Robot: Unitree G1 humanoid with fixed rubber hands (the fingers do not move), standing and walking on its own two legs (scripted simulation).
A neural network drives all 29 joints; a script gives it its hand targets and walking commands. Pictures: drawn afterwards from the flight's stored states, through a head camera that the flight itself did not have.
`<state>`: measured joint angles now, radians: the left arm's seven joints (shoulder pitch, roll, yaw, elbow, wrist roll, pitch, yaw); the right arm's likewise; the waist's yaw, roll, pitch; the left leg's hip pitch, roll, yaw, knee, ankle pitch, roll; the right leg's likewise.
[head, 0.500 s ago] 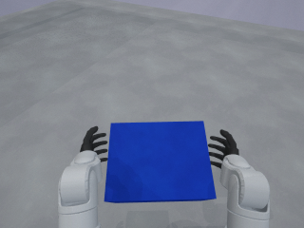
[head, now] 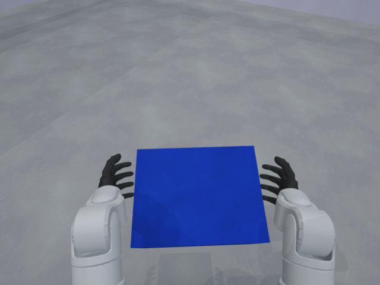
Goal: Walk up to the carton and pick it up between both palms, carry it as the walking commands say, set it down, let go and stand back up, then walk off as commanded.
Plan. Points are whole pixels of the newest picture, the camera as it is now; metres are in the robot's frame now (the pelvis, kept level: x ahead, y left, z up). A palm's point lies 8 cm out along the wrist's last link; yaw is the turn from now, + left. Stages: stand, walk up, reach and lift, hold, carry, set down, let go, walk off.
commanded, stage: carry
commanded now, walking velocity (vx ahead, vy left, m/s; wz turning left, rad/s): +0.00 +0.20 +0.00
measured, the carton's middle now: (196, 199) +0.30 +0.01 +0.01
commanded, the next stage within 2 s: none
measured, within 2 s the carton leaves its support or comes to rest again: neither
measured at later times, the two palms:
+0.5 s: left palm (109, 179) +0.29 +0.18 +0.10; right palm (277, 185) +0.29 -0.15 +0.10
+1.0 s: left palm (115, 175) +0.30 +0.17 +0.10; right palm (282, 182) +0.29 -0.16 +0.10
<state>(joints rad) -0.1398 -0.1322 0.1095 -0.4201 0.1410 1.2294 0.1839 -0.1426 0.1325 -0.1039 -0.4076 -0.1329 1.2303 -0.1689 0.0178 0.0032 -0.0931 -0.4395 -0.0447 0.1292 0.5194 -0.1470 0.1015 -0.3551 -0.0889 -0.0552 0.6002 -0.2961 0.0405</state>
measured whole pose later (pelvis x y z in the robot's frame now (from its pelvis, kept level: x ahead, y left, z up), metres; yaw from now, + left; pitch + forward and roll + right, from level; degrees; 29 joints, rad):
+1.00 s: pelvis +0.04 +0.01 +0.00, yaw -1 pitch +5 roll +0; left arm -0.11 -0.13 0.09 -0.45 0.13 1.21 0.19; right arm -0.10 0.13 -0.09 -0.45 -0.12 1.22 -0.17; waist 0.01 -0.01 -0.12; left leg -0.42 -0.06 0.16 0.55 -0.23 0.10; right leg -0.33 -0.12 -0.05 0.60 -0.35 0.08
